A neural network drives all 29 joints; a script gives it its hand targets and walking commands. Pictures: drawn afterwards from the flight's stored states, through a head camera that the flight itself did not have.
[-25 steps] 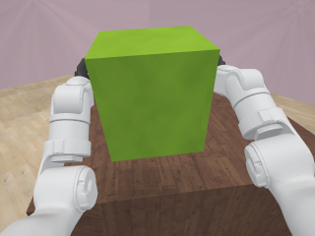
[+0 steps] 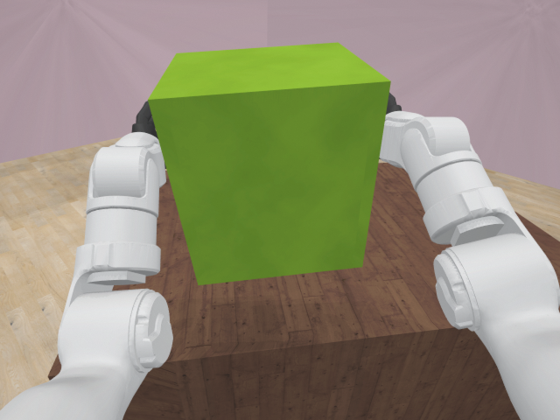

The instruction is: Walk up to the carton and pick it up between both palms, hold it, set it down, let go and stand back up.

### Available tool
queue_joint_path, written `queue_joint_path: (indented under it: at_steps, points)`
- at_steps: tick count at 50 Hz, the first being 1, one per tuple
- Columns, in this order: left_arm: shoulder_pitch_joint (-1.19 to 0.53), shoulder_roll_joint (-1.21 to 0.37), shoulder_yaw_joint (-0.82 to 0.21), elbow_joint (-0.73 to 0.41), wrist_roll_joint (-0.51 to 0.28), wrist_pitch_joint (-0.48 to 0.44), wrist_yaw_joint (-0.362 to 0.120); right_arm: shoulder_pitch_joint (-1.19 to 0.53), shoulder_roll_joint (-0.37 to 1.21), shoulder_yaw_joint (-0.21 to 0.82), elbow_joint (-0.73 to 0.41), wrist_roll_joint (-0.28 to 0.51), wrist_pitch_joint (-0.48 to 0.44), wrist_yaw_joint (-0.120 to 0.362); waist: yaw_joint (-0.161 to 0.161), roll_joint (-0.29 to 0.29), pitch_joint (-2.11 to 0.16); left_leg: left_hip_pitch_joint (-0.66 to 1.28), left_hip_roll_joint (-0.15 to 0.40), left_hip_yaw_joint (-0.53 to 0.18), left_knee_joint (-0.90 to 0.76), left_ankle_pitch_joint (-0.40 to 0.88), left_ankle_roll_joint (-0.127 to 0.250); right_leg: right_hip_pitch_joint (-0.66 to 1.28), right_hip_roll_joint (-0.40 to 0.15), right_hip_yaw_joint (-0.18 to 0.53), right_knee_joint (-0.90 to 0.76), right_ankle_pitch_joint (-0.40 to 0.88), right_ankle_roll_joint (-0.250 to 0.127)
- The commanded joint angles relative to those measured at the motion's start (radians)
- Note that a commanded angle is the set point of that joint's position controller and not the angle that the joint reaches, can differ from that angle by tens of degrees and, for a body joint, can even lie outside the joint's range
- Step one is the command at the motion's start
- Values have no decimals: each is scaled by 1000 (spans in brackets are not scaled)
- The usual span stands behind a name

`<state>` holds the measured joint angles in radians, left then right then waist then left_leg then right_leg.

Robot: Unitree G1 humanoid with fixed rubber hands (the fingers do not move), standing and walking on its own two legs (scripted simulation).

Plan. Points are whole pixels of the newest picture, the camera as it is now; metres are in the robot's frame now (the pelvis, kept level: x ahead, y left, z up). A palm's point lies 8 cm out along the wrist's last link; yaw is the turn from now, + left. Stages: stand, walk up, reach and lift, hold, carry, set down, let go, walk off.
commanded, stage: hold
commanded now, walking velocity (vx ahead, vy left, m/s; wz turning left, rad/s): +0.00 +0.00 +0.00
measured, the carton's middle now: (269, 160) +0.37 +0.00 +0.30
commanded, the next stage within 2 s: none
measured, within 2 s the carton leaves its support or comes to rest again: neither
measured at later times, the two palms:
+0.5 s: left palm (146, 148) +0.36 +0.16 +0.32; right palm (389, 127) +0.36 -0.15 +0.35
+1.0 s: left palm (146, 147) +0.36 +0.16 +0.32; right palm (388, 128) +0.36 -0.15 +0.34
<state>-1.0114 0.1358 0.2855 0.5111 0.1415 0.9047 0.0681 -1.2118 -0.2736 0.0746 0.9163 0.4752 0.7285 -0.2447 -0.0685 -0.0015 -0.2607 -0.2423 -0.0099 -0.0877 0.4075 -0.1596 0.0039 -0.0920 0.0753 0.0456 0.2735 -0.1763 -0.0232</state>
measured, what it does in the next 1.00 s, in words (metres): stands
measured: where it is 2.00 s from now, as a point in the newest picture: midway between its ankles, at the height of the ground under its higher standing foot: outside the picture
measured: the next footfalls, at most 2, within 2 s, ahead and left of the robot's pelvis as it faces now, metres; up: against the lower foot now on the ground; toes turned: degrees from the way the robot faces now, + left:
none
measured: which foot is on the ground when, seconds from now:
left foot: down 0.00-1.00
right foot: down 0.00-1.00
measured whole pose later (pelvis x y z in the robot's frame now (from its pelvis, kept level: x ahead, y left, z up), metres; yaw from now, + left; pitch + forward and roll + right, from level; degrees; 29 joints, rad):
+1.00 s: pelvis -0.01 +0.00 +0.00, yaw +0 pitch +1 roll -2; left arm -1.06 0.14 0.30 0.60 0.12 0.88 0.08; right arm -1.28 -0.28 0.09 1.02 0.48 0.72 -0.24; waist -0.05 0.01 -0.28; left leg -0.28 0.00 -0.09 0.42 -0.16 0.00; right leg -0.13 0.08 0.05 0.28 -0.17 -0.02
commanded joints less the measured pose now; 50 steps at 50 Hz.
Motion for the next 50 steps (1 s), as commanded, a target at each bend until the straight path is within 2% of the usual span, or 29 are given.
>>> queue_joint_path:
  at_steps: [1,2,3,4,5,6,7,9,10,11,12,17,26,36,50]
  points:
    - [-922,-570,-300,-187,-192,-83,-178,-806,654,58,-333,174,-34,133,-22,75,-303,218,-3,2,-36,168,-46,-21,-14,12,-39,207,67]
    - [-933,-575,-308,-193,-199,-84,-179,-801,653,47,-327,169,-34,136,-30,84,-295,203,-1,3,-39,165,-51,-19,-12,13,-38,202,62]
    - [-928,-572,-297,-178,-191,-85,-179,-801,655,46,-312,167,-32,139,-25,87,-282,196,-1,0,-42,158,-50,-23,-14,13,-41,191,61]
    - [-931,-561,-279,-177,-188,-90,-179,-815,674,60,-318,170,-35,143,-6,63,-290,186,-2,3,-42,166,-42,-15,-12,8,-37,197,65]
    - [-940,-563,-286,-181,-192,-93,-177,-815,667,51,-313,167,-36,145,-16,60,-303,197,-2,1,-43,172,-45,-18,-11,7,-35,200,65]
    - [-940,-558,-278,-189,-192,-97,-175,-824,685,73,-333,181,-40,148,4,47,-332,207,-6,2,-37,186,-39,-5,-10,8,-31,211,67]
    - [-942,-568,-284,-197,-196,-99,-171,-826,681,67,-338,182,-42,149,-4,49,-339,218,-2,-3,-35,208,-42,-7,-6,6,-28,222,64]
    - [-946,-556,-278,-183,-192,-97,-167,-843,679,72,-351,184,-45,146,7,49,-339,221,-5,4,-33,197,-39,-19,-9,8,-35,206,67]
    - [-966,-573,-304,-210,-210,-101,-163,-848,681,71,-364,187,-50,146,-3,64,-362,230,-2,-1,-29,214,-43,-13,-5,7,-29,218,65]
    - [-977,-596,-310,-235,-235,-103,-151,-899,680,93,-383,206,-48,151,20,88,-406,264,17,-1,-4,263,-52,-27,5,12,-15,228,55]
    - [-984,-598,-312,-230,-242,-99,-141,-869,668,89,-363,202,-41,152,8,84,-371,265,18,1,-1,261,-57,-52,4,12,-26,205,57]
    - [-976,-584,-286,-182,-234,-94,-136,-848,662,59,-290,177,-34,160,12,66,-316,222,23,0,-27,173,-47,-67,-4,21,-39,140,52]
    - [-997,-560,-252,-144,-217,-102,-142,-860,668,44,-249,176,-31,159,19,55,-319,208,14,0,-24,169,-45,-55,-11,26,-35,171,58]
    - [-996,-551,-239,-116,-208,-111,-150,-878,674,42,-255,178,-39,151,18,44,-320,207,6,1,-23,166,-38,-54,-15,25,-37,184,66]
    - [-1001,-566,-257,-138,-225,-115,-146,-875,674,46,-272,181,-42,149,10,56,-336,215,7,0,-19,178,-42,-55,-13,22,-36,184,64]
